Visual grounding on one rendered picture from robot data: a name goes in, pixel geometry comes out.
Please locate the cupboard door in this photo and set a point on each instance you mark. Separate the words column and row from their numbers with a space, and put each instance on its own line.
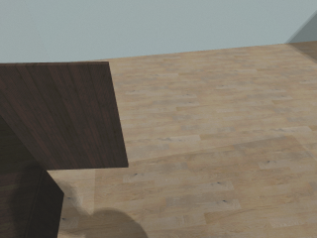
column 65, row 113

